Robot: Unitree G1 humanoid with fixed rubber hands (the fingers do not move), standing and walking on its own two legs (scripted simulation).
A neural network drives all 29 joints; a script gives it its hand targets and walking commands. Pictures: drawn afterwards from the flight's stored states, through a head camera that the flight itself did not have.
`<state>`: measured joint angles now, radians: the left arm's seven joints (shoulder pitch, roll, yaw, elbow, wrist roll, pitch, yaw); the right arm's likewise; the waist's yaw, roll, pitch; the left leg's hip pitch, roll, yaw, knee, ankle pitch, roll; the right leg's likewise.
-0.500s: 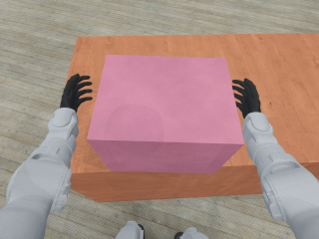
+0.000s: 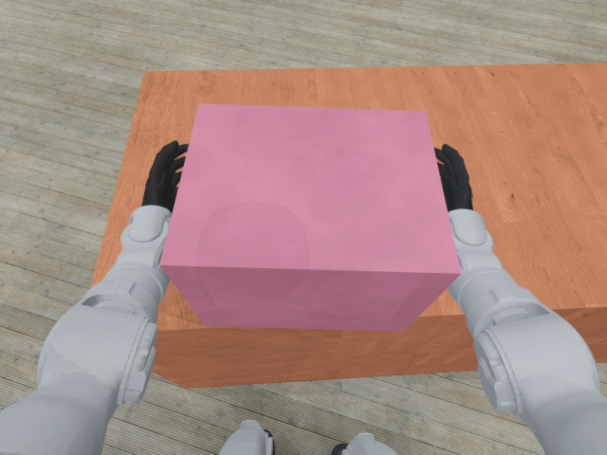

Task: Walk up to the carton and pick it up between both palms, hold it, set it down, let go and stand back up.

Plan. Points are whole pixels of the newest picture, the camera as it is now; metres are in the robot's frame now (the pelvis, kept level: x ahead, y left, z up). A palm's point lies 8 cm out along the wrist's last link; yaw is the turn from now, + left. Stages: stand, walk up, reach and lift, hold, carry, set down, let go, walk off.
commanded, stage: reach and lift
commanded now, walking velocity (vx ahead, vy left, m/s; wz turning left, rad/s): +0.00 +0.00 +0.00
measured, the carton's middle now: (308, 225) +0.42 +0.02 +0.00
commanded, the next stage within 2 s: none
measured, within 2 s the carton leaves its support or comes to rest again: neither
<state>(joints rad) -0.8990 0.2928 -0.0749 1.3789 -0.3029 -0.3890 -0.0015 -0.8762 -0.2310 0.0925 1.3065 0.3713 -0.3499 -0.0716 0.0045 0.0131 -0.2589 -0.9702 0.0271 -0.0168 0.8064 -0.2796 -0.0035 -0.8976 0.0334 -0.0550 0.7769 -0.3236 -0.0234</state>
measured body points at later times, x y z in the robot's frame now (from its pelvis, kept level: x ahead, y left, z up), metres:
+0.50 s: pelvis +0.00 +0.00 +0.00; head +0.10 +0.01 +0.44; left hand +0.45 +0.22 +0.04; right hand +0.45 -0.19 +0.04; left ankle +0.04 +0.12 -0.69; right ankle +0.01 -0.11 -0.69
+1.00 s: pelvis +0.01 +0.00 +0.02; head +0.11 +0.01 +0.45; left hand +0.44 +0.21 +0.04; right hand +0.45 -0.18 +0.04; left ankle +0.04 +0.12 -0.69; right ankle +0.01 -0.11 -0.69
